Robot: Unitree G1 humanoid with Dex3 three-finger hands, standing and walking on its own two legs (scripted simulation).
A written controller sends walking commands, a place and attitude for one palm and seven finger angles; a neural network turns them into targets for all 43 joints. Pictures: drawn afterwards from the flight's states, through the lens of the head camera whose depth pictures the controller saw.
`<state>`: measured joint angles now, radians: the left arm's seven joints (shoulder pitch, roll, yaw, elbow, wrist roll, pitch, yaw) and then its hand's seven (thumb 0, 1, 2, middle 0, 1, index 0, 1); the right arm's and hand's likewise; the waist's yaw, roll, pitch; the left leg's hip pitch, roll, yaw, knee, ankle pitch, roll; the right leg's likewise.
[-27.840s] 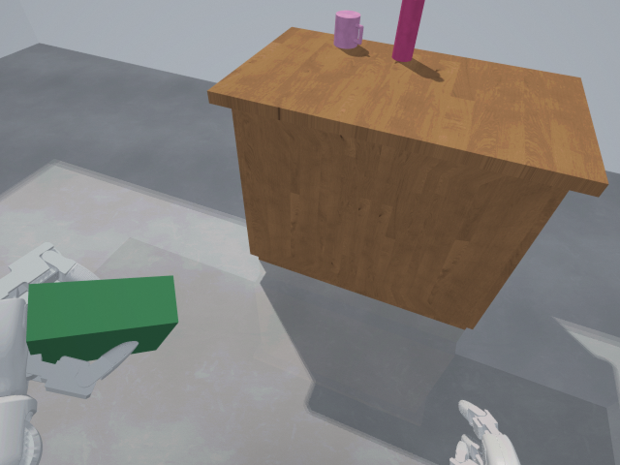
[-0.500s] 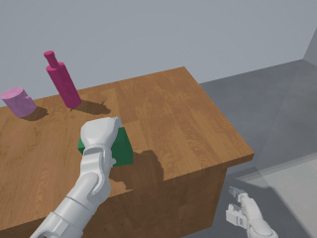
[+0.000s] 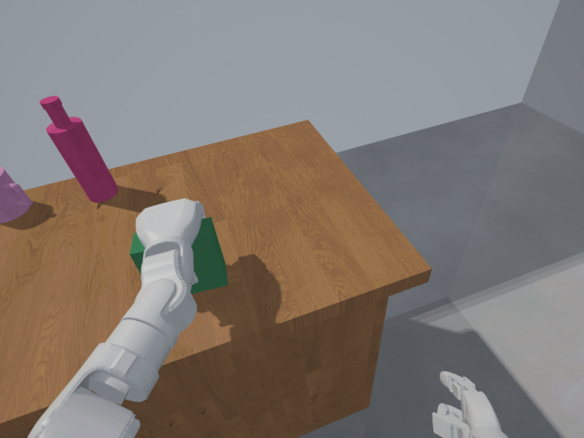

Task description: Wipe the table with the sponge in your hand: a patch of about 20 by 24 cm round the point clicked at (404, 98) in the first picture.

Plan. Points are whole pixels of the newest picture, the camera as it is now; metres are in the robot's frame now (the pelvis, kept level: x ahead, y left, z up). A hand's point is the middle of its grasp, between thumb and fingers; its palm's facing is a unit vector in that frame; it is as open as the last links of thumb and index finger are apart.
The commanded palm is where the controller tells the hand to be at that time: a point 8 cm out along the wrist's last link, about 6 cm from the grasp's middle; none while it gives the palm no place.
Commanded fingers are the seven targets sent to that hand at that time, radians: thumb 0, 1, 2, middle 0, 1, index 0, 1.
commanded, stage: wipe forward along the third lane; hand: left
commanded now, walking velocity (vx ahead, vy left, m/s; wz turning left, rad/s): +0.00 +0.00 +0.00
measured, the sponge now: (186, 268) +0.35 +0.21 +0.05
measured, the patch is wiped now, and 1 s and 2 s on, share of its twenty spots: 0.70 0.85 0.90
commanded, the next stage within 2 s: wipe back along the third lane in 1.24 s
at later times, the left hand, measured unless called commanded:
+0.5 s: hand (183, 227) +0.40 +0.23 +0.09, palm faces -0.08 -0.01 -1.00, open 9.2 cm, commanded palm +0.39 +0.24 +0.12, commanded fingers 0.00 0.10 1.30 -1.20 -1.60 -1.20 -1.60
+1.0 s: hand (179, 210) +0.44 +0.25 +0.09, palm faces -0.08 +0.00 -1.00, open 9.2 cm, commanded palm +0.44 +0.26 +0.11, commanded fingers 0.00 0.10 1.30 -1.20 -1.60 -1.20 -1.60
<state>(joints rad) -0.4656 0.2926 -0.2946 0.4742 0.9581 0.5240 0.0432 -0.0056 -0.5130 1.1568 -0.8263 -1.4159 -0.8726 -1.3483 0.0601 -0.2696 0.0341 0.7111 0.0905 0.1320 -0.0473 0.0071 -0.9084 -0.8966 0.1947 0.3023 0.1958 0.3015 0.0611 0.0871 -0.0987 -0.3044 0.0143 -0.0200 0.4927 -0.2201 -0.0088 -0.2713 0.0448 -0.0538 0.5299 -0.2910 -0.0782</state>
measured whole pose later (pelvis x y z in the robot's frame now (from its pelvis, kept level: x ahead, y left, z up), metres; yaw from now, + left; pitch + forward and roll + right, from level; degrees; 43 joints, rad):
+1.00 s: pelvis +0.00 +0.00 -0.01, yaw -2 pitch +10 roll +0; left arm -0.82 0.45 -0.10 1.02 0.98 0.29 0.12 0.01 -0.55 1.18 -0.86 -1.39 -0.89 -1.35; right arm 0.20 -0.29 0.01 0.74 0.09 0.11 -0.04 0.00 -0.91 -0.90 0.20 0.30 0.20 0.30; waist -0.05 0.07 -0.14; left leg -0.51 0.03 -0.03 0.57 -0.24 0.02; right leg -0.47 0.08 -0.04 0.56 -0.27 -0.08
